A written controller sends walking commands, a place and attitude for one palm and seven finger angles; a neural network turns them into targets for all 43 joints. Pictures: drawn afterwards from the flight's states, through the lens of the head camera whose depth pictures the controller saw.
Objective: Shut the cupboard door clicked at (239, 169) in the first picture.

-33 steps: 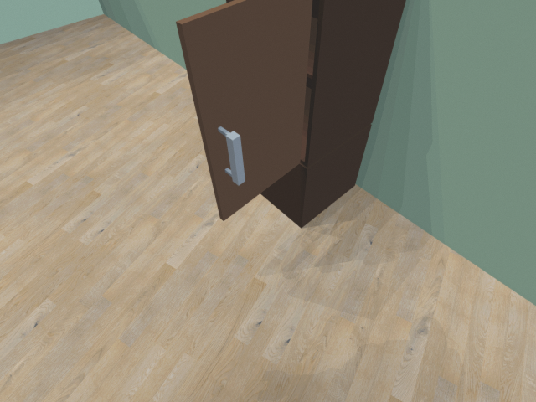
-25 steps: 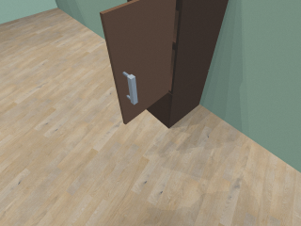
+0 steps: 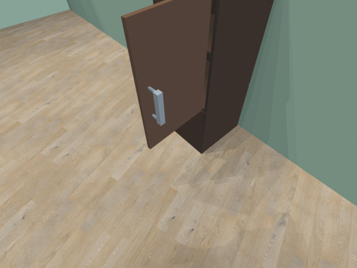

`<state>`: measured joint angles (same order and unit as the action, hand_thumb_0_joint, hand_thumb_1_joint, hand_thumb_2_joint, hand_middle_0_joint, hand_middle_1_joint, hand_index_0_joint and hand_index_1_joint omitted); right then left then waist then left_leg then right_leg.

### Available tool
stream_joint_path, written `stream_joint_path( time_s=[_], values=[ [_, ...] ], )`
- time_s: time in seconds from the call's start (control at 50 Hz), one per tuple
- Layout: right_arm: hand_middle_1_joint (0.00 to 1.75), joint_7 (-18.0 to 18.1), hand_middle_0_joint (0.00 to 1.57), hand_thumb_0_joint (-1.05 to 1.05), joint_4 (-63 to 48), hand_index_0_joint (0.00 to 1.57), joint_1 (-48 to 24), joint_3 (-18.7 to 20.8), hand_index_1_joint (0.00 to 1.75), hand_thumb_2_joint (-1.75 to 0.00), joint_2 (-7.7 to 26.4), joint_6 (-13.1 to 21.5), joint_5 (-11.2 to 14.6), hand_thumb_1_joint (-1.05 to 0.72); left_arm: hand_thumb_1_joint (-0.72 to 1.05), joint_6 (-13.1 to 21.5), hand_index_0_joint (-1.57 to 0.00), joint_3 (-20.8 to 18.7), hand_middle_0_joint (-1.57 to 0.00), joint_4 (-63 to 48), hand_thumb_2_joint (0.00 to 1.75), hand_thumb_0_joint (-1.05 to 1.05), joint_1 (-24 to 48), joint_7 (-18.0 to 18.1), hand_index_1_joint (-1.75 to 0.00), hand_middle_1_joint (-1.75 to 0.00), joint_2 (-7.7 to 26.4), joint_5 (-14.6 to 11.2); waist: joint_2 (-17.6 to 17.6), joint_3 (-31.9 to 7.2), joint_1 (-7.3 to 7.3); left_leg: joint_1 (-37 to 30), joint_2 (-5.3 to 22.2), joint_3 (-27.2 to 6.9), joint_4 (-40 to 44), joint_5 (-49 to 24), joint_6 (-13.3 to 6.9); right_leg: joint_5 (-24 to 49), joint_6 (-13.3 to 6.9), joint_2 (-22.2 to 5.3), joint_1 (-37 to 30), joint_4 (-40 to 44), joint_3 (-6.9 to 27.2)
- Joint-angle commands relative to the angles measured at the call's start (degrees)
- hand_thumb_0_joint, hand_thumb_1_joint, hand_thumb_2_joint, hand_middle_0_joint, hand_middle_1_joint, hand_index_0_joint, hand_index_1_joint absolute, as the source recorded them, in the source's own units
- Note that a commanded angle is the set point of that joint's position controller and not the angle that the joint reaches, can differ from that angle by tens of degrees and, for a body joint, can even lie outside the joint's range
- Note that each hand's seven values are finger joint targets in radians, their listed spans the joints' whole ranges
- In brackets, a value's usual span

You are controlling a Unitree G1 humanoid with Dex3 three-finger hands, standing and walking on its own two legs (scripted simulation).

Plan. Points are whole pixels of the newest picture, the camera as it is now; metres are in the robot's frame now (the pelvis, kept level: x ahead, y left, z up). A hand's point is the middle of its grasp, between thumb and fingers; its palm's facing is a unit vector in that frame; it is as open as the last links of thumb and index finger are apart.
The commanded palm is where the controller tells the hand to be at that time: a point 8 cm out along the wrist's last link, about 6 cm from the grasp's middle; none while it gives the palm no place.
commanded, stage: look at it before walking up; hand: left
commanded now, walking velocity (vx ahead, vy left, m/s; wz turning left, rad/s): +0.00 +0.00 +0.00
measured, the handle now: (155, 106) +0.67 +0.13 -0.09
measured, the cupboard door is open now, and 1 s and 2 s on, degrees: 93 93 93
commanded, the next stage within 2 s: walk around to get in front in 0.38 s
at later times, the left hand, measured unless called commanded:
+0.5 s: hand out of the picture +0.08 +0.24 -0.16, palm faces -0.02 -0.94 -0.34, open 7.4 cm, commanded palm none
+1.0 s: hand out of the picture +0.08 +0.17 -0.18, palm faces -0.18 -0.95 -0.25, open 7.4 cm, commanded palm none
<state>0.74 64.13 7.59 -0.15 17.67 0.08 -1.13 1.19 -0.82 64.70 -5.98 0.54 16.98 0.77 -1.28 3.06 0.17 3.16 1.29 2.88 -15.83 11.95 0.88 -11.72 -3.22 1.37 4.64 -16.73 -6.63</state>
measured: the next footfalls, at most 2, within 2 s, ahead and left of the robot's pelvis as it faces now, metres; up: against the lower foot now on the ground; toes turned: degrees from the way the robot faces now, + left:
left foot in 1.50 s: +0.06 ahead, +0.09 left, +0.00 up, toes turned -28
right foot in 1.82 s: -0.06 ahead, -0.17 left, +0.00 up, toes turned -43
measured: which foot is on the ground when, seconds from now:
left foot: down 0.00-1.00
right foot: down 0.00-1.00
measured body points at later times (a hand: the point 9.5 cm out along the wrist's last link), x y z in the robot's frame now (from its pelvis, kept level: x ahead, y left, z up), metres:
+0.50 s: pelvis +0.00 +0.00 +0.00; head +0.02 -0.01 +0.45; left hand +0.08 +0.29 -0.13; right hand +0.06 -0.29 -0.15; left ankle -0.04 +0.13 -0.75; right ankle -0.03 -0.08 -0.75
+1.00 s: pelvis -0.03 -0.01 -0.02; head +0.02 -0.04 +0.43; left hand +0.09 +0.22 -0.16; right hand -0.06 -0.26 -0.18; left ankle -0.04 +0.12 -0.75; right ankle -0.06 -0.10 -0.72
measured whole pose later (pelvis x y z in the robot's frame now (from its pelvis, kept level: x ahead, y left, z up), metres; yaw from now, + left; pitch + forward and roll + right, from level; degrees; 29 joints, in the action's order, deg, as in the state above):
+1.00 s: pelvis -0.03 -0.01 -0.02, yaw -12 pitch -1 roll +1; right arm 2.3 58.6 13.7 2.2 12.7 -1.8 -2.4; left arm -4.6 -3.8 55.3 -7.8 -1.4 11.9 1.7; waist -1.4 8.0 -0.2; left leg 9.6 6.8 13.0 -30.7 19.2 2.1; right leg -27.6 -0.8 0.5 21.1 -48.5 -1.8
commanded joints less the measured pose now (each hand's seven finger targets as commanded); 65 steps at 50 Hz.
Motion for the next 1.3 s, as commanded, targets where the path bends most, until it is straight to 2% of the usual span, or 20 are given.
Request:
stream_joint_path(
  time_s=[0.0, 0.46, 0.5, 0.56, 0.72, 0.76, 0.8, 0.82, 0.84, 0.88, 0.92, 0.96, 1.0, 1.02, 1.04, 1.06, 1.08, 1.1, 1.16, 1.28],
  values=[
    [0.3, 0.92, 0.2, 0.0, -2.56, 0.2, -0.22, 1.91, 0.3, -0.9, 10.62, 1.16, 0.29, -0.9, 0.9, 1.36, -0.2, -1.94, -0.2, -3.14, 0.9, 0.0, 1.15, 0.71, -0.3, -0.3, 11.64, -0.32, 1.08, -5.48, 0.36, -0.46, 6.87, -5.72, 0.75, -14.82, -1.71, 18.92, 0.16, -9.97, -2.74, 1.51, 8.62],
    [0.3, 0.8, 0.2, 0.0, -2.54, 0.2, -0.55, 1.87, 0.3, -0.9, 11.24, 1.08, 0.32, -0.9, 0.9, 1.38, -0.2, -1.83, -0.2, -3.03, 0.9, 0.0, 1.48, 0.65, -0.3, -0.3, 12.39, -0.3, 1.58, -5.1, 0.29, -0.51, 6.86, -5.63, 1.14, -13.41, -1.63, 18.34, 0.4, -10.19, -2.74, 2.35, 8.84],
    [0.3, 1.06, 0.2, 0.0, -2.67, 0.2, -0.38, 2.12, 0.3, -0.9, 11.69, 1.03, 0.22, -0.9, 0.9, 1.19, -0.2, -2.03, -0.2, -3.4, 0.9, 0.0, 1.85, 0.59, -0.3, -0.3, 12.72, -0.27, 1.0, -4.99, 0.52, -1.4, 7.34, -4.49, 0.08, -14.06, -1.46, 20.88, 0.14, -9.89, -1.62, 1.66, 9.77],
    [0.3, 1.46, 0.2, 0.0, -2.11, 0.2, 3.86, 1.15, 0.3, -0.9, 4.91, -0.22, 0.15, -0.9, 0.9, -0.48, -0.2, -1.35, -0.2, -3.06, 0.9, 0.0, -1.14, 0.99, -0.3, -0.3, 6.86, -0.26, 2.16, -5.27, 0.91, -0.78, 7.52, -1.52, -3.2, -13.45, -0.26, 24.5, 0.85, -9.85, -0.2, -1.2, 10.61],
    [0.3, 2.27, 0.2, 0.0, -6.5, 0.2, 5.59, 3.29, 0.3, -0.9, 5.5, -1.76, 0.24, -0.9, 0.9, -2.7, -0.2, -3.5, -0.2, -7.38, 0.9, 0.0, -3.37, 0.49, -0.3, -0.3, 8.03, 0.37, 3.43, -4.32, 0.88, 2.18, 7.73, 2.44, -11.14, -5.72, -0.08, 22.93, -1.44, -9.52, 6.31, -6.45, 16.51],
    [0.3, 2.38, 0.2, 0.0, -7.11, 0.2, 6.11, 3.68, 0.3, -0.9, 5.13, -1.79, 0.12, -0.9, 0.9, -3.06, -0.2, -3.71, -0.2, -8.93, 0.9, 0.0, -2.81, 0.17, -0.3, -0.3, 7.45, 0.39, 2.04, -2.53, 1.25, 2.2, 8.91, 1.34, -10.34, -3.17, -0.76, 18.39, -1.46, -8.39, 10.56, -7.84, 16.92],
    [0.3, 2.44, 0.2, 0.0, -7.72, 0.2, 6.73, 4.16, 0.3, -0.9, 6.19, -1.59, -0.21, -0.9, 0.9, -3.39, -0.2, -3.7, -0.2, -10.59, 0.9, 0.0, -1.59, -0.37, -0.3, -0.3, 5.87, 0.44, -2.92, -1.06, 1.55, 1.83, 13.24, -2.43, -6.13, -2.31, -2.87, 11.76, 0.18, -4.08, 15.53, -14.19, 13.73],
    [0.3, 2.45, 0.2, 0.0, -7.94, 0.2, 6.92, 4.57, 0.3, -0.9, 7.25, -1.37, -0.43, -0.9, 0.9, -3.61, -0.2, -3.7, -0.2, -11.43, 0.9, 0.0, -1.03, -0.67, -0.3, -0.3, 4.45, 0.49, -7.22, -0.45, 1.5, 2.17, 17.68, -5.76, -2.78, -4.49, -5.29, 5.4, 1.24, -1.7, 17.64, -21.85, 10.51],
    [0.3, 2.56, 0.2, 0.0, -7.91, 0.2, 7.61, 4.8, 0.3, -0.9, 7.58, -0.86, -0.66, -0.9, 0.9, -4.0, -0.2, -3.78, -0.2, -12.56, 0.9, 0.0, -0.16, -0.95, -0.3, -0.3, 3.48, 0.58, -11.04, -0.22, 1.64, 1.99, 22.97, -8.91, 0.31, -11.16, -9.01, -12.71, 2.31, -0.37, 20.67, -32.24, 7.28],
    [0.3, 2.67, 0.2, 0.0, -8.69, 0.2, 6.95, 4.54, 0.3, -0.9, 6.71, -0.25, -0.91, -0.9, 0.9, -4.77, -0.2, -4.59, -0.2, -13.95, 0.9, 0.0, -0.01, -1.26, -0.3, -0.3, 2.98, 0.79, -9.66, 0.05, 0.47, 3.52, 25.05, -7.33, -0.38, -18.62, -11.45, -20.04, 2.97, -2.1, 22.62, -41.72, 9.2],
    [0.3, 2.65, 0.2, 0.0, -10.25, 0.2, 3.89, 4.7, 0.3, -0.9, 6.48, 0.07, -1.11, -0.9, 0.9, -4.54, -0.2, -4.46, -0.2, -14.06, 0.9, 0.0, -1.54, -1.73, -0.3, -0.3, 1.4, 0.76, -6.83, -0.94, -1.07, 4.4, 23.25, -2.29, -4.47, -21.47, -9.61, -18.38, 2.7, -3.83, 19.02, -35.93, 7.7],
    [0.3, 2.37, 0.2, 0.0, -10.55, 0.2, 2.86, 5.09, 0.3, -0.9, 7.53, -0.29, -1.23, -0.9, 0.9, -4.21, -0.2, -4.45, -0.2, -13.67, 0.9, 0.0, -4.22, -2.07, -0.3, -0.3, 0.45, 0.68, -7.87, -2.22, -1.78, 5.12, 20.27, 1.75, -8.92, -19.99, -6.71, -14.4, 2.92, -2.98, 13.46, -27.52, 3.9],
    [0.3, 2.11, 0.2, 0.0, -10.81, 0.2, 2.16, 5.52, 0.3, -0.9, 7.49, -0.65, -0.43, -0.9, 0.9, -3.44, -0.2, -5.32, -0.2, -11.77, 0.9, 0.0, -10.24, -1.95, -0.3, -0.3, 2.18, 0.75, -2.51, -4.89, -4.53, 9.28, 15.61, 6.29, -20.64, -12.5, -2.49, 0.96, 2.51, -2.12, 3.09, -12.7, 2.9],
    [0.3, 1.74, 0.2, 0.0, -12.43, 0.2, 2.82, 5.19, 0.3, -0.9, 3.91, -0.95, 0.42, -0.9, 0.9, -2.44, -0.2, -6.36, -0.2, -11.25, 0.9, 0.0, -12.93, -1.15, -0.3, -0.3, 8.43, 1.42, 15.01, -5.82, -5.2, 19.35, 7.98, 9.4, -34.74, 5.12, 1.18, 16.3, -1.07, -12.32, -2.96, -3.24, 19.82],
    [0.3, 1.52, 0.2, 0.0, -14.75, 0.2, -0.06, 4.86, 0.3, -0.9, 1.67, -1.43, 0.7, -0.9, 0.9, -2.37, -0.2, -7.11, -0.2, -11.29, 0.9, 0.0, -14.47, -0.24, -0.3, -0.3, 12.12, 0.74, 22.75, -4.25, -6.44, 27.69, 1.62, 4.51, -46.91, 27.07, 2.76, 31.36, -7.94, -22.65, -1.31, -1.23, 36.36],
    [0.3, 1.47, 0.2, 0.0, -14.32, 0.2, 0.39, 4.76, 0.3, -0.9, 2.31, -2.12, 0.74, -0.9, 0.9, -2.31, -0.2, -6.89, -0.2, -11.45, 0.9, 0.0, -13.83, 0.31, -0.3, -0.3, 11.64, 0.39, 17.35, -3.86, -5.43, 28.84, 3.53, -2.25, -52.27, 24.87, 2.13, 22.08, -10.86, -22.89, 0.18, -0.93, 34.48],
    [0.3, 1.22, 0.2, 0.0, -14.24, 0.2, -1.01, 4.88, 0.3, -0.9, 1.74, -2.25, 0.77, -0.9, 0.9, -2.49, -0.2, -6.52, -0.2, -12.8, 0.9, 0.0, -10.09, 0.57, -0.3, -0.3, 9.6, 0.51, 12.11, -0.84, -3.93, 30.2, 4.6, -3.7, -53.5, 20.78, 1.94, 10.97, -10.66, -20.23, 5.22, -0.09, 32.52],
    [0.3, 1.19, 0.2, 0.0, -13.92, 0.2, -1.08, 5.02, 0.3, -0.9, 1.46, -2.23, 0.55, -0.9, 0.9, -2.6, -0.2, -6.4, -0.2, -13.94, 0.9, 0.0, -6.62, 0.73, -0.3, -0.3, 8.25, 0.84, 12.86, -0.73, -2.2, 30.2, 4.79, -4.1, -53.56, 17.14, 2.36, 8.61, -9.43, -17.43, 6.79, -0.72, 32.05],
    [0.3, 0.91, 0.2, 0.0, -13.34, 0.2, -0.36, 4.7, 0.3, -0.9, 0.08, -2.14, 0.5, -0.9, 0.9, -1.91, -0.2, -5.85, -0.2, -14.67, 0.9, 0.0, -6.26, 0.87, -0.3, -0.3, 6.51, 0.7, 6.56, -4.92, -1.03, 26.54, 3.52, -3.51, -49.5, 12.21, 3.09, 17.16, -7.76, -13.9, 5.26, -3.44, 27.18],
    [0.3, 1.22, 0.2, 0.0, -15.35, 0.2, -3.13, 4.55, 0.3, -0.9, -0.52, -1.75, 0.91, -0.9, 0.9, -2.22, -0.2, -6.18, -0.2, -14.16, 0.9, 0.0, -8.87, 0.46, -0.3, -0.3, 7.4, 0.98, 8.67, -5.93, -2.44, 23.75, 0.83, -3.07, -36.89, 12.61, 3.11, 18.22, -8.21, -12.15, 2.59, -3.94, 29.62]
  ],
)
